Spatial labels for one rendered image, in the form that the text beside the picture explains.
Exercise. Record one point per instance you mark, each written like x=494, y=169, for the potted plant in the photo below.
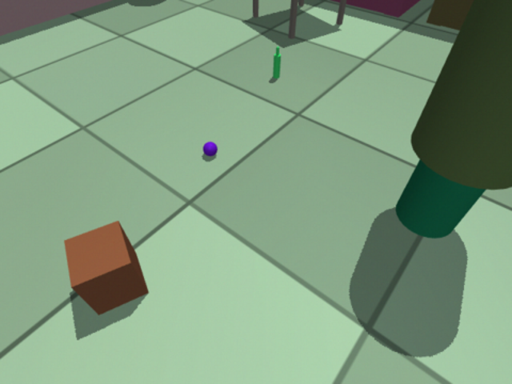
x=463, y=137

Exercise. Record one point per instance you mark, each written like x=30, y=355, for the sofa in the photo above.
x=394, y=8

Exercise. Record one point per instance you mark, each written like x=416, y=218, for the armchair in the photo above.
x=449, y=13

